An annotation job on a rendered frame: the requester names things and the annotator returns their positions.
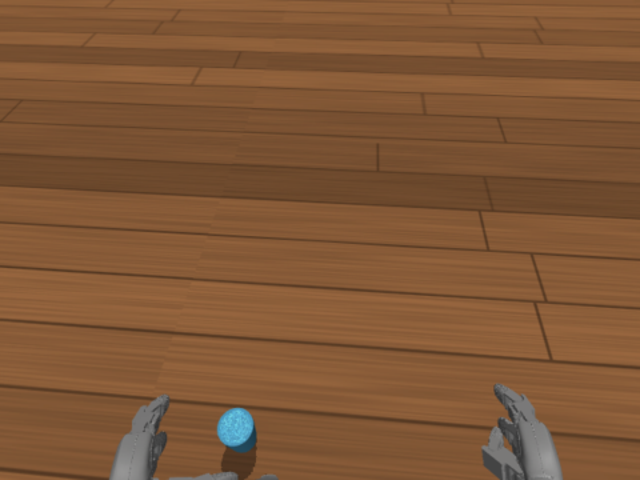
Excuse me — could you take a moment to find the cup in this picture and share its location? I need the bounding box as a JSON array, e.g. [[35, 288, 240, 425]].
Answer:
[[217, 408, 257, 453]]

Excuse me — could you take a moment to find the left robot hand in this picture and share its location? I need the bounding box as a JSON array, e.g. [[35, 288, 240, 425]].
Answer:
[[109, 394, 238, 480]]

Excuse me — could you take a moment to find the right robot hand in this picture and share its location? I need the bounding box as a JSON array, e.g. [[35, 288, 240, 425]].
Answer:
[[482, 383, 563, 480]]

